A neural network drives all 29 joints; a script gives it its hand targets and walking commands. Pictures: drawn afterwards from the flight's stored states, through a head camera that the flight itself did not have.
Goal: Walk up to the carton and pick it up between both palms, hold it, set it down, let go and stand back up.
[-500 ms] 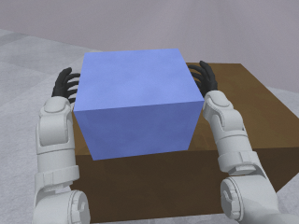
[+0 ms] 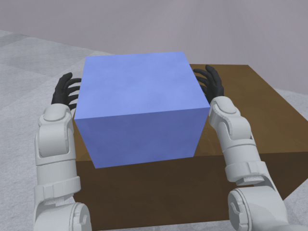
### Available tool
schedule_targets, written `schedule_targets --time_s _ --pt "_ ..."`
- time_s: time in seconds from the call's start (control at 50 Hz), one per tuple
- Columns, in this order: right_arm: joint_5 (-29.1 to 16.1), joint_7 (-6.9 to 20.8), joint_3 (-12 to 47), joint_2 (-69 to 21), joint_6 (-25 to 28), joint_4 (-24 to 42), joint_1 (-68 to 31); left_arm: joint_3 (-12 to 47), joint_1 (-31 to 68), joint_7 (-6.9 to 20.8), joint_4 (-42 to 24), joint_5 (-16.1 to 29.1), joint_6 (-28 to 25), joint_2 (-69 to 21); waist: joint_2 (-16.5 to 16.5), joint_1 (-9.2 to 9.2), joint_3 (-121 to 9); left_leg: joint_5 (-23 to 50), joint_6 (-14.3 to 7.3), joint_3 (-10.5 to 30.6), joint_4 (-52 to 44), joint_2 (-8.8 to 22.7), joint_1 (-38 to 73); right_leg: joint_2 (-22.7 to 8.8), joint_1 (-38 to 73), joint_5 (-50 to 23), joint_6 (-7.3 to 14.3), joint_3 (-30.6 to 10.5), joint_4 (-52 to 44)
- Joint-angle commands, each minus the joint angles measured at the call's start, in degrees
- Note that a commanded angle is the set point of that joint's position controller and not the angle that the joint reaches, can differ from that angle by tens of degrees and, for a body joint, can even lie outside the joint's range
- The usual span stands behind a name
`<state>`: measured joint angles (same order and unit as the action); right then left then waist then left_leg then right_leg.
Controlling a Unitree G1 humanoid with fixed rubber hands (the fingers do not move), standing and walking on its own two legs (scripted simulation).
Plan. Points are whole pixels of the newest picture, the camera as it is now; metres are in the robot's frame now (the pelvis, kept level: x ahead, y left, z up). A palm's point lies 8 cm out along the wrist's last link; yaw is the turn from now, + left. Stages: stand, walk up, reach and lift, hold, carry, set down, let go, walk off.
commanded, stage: hold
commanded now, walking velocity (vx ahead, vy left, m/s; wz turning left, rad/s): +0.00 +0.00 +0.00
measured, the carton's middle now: (140, 107) +0.40 +0.01 +0.15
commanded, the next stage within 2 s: none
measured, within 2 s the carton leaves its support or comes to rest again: neither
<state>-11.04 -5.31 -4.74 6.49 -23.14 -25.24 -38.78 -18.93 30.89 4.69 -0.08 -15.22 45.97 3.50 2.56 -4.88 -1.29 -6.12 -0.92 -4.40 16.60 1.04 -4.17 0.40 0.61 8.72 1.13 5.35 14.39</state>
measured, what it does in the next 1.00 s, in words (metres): stands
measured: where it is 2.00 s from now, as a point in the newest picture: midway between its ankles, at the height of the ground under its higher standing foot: outside the picture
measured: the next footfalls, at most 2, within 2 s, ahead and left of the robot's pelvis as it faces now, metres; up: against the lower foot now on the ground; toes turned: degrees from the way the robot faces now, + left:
none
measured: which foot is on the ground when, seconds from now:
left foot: down 0.00-1.00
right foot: down 0.00-1.00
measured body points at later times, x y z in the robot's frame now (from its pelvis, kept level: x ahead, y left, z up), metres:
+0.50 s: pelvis +0.00 +0.00 +0.00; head -0.06 +0.02 +0.45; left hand +0.36 +0.19 +0.21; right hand +0.37 -0.17 +0.22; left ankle +0.04 +0.11 -0.75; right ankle +0.00 -0.10 -0.75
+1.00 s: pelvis +0.00 +0.00 +0.00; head -0.06 +0.02 +0.45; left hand +0.36 +0.20 +0.20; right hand +0.37 -0.17 +0.22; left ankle +0.04 +0.11 -0.75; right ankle +0.00 -0.10 -0.75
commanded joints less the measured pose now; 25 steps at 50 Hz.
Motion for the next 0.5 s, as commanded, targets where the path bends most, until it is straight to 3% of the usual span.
schedule_targets --time_s 0.0,0.04,0.08,0.2,0.22,0.28,0.3,0.34,0.36,0.4,0.44,0.48 --pt "-3.92 8.51 16.13 -21.66 2.26 11.95 -34.62 22.24 36.15 8.68 -8.84 9.36 -3.92 -19.66 -3.87 0.27 -17.25 9.06 1.79 1.82 -0.25 -1.61 12.09 1.44 -3.49 -6.25 -1.55 -1.28 -2.29" --pt "-4.25 8.52 16.61 -21.96 2.63 13.51 -36.11 21.45 36.23 8.81 -7.99 9.26 -3.95 -19.36 -2.85 0.79 -18.53 7.67 1.28 1.53 -0.01 -2.06 11.24 1.07 -1.85 -6.76 -2.10 -1.52 -1.86" --pt "-4.23 8.39 16.59 -22.38 2.75 13.63 -35.70 22.88 37.66 8.51 -9.63 10.28 -4.31 -20.46 -4.55 -0.20 -19.91 9.96 1.68 1.96 0.46 -1.81 12.05 1.22 -2.84 -8.52 -1.71 -1.63 -1.60" --pt "-4.41 7.98 16.24 -21.80 1.96 10.47 -33.40 22.05 36.96 9.06 -8.75 9.34 -3.70 -19.04 -4.04 -0.80 -18.24 9.08 1.86 1.67 0.05 -2.14 11.89 1.11 -1.56 -8.95 -2.16 -1.54 -1.84" --pt "-4.67 8.07 16.22 -21.32 2.05 10.97 -34.78 21.10 36.03 9.14 -6.80 8.84 -3.60 -19.29 -4.02 0.06 -16.48 8.26 1.83 1.72 -0.43 -2.06 10.91 1.22 -1.99 -7.57 -1.92 -1.49 -1.99" --pt "-3.47 8.57 14.97 -21.41 2.42 10.31 -34.25 22.84 37.87 8.96 -7.78 9.60 -4.05 -20.55 -5.60 -1.43 -18.06 8.20 2.13 1.97 -0.05 -1.54 12.22 1.18 -3.37 -6.24 -1.50 -1.33 -2.10" --pt "-4.35 8.48 16.42 -22.70 3.04 13.80 -35.04 23.26 37.32 8.88 -9.76 10.60 -4.50 -21.16 -4.77 -0.67 -21.33 11.01 2.36 2.15 0.64 -2.05 11.89 1.45 -1.60 -9.27 -1.69 -1.14 -1.83" --pt "-4.00 8.48 15.52 -21.81 2.68 11.47 -34.89 21.90 37.69 8.73 -7.54 9.92 -4.75 -20.08 -4.05 -0.82 -18.53 10.31 2.05 1.99 0.43 -1.89 12.40 1.17 -2.51 -9.27 -1.84 -1.10 -1.69" --pt "-3.94 8.57 16.00 -22.01 2.93 12.43 -36.49 21.62 38.16 8.71 -7.27 10.14 -4.81 -19.93 -2.88 0.04 -20.10 9.65 1.88 1.93 0.41 -1.99 12.66 1.49 -2.39 -7.84 -2.17 -0.85 -2.06" --pt "-3.61 8.48 16.66 -22.96 3.09 12.91 -36.32 21.25 37.53 8.71 -6.55 9.38 -5.13 -19.82 -1.80 -0.03 -19.65 8.32 1.08 2.19 0.16 -1.97 11.60 1.09 -1.77 -8.32 -2.18 -1.34 -1.72" --pt "-3.26 8.52 16.06 -22.93 2.82 11.05 -36.77 20.10 37.68 8.91 -5.90 9.00 -4.85 -19.52 -1.84 1.02 -17.64 6.82 0.41 1.54 -0.73 -2.00 10.86 0.73 -2.16 -7.28 -2.56 -1.65 -2.02" --pt "-3.40 8.36 15.86 -22.26 2.63 9.43 -35.31 20.34 36.74 9.14 -4.72 8.50 -4.16 -19.53 -3.56 0.30 -17.09 7.30 0.88 1.33 -0.56 -2.00 10.88 0.84 -1.76 -7.86 -2.08 -1.96 -1.92"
